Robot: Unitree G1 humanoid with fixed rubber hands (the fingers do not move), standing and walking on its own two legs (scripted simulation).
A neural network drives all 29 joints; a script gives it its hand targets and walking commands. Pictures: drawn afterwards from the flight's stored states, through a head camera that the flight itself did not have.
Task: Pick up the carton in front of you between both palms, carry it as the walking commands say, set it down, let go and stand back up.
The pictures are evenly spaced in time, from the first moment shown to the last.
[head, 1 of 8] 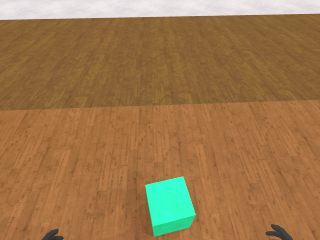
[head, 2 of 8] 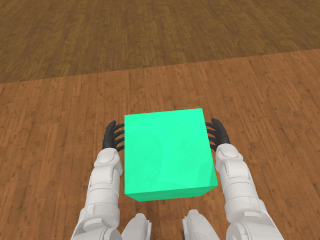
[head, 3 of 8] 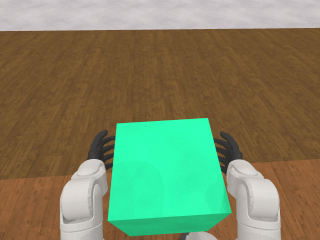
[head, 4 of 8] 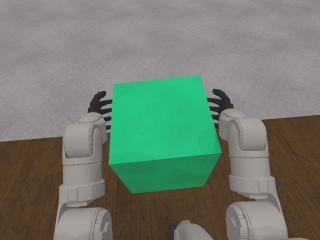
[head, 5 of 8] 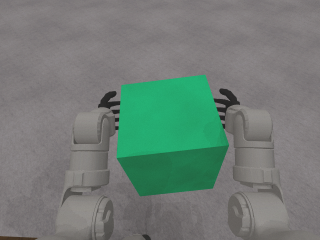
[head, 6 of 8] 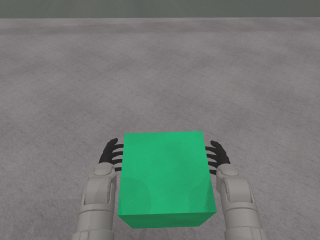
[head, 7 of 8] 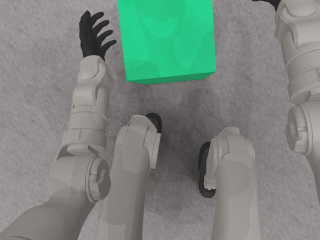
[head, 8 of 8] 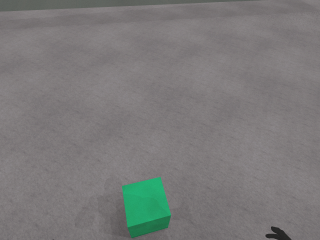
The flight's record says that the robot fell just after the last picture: no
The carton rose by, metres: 0.68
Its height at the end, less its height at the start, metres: -0.39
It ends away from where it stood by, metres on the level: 5.44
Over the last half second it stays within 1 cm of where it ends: yes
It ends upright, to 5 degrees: yes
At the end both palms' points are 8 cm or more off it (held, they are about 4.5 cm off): yes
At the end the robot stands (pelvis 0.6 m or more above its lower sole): yes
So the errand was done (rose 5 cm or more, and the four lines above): yes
